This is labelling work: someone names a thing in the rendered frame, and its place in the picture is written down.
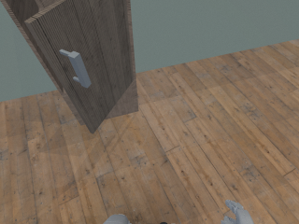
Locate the cupboard door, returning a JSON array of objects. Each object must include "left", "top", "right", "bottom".
[{"left": 24, "top": 0, "right": 134, "bottom": 134}]

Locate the handle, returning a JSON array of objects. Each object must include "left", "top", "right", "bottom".
[{"left": 59, "top": 49, "right": 92, "bottom": 89}]

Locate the left robot thigh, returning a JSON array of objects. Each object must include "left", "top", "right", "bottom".
[{"left": 104, "top": 214, "right": 132, "bottom": 224}]

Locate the robot right hand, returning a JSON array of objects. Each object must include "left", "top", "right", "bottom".
[{"left": 221, "top": 200, "right": 254, "bottom": 224}]

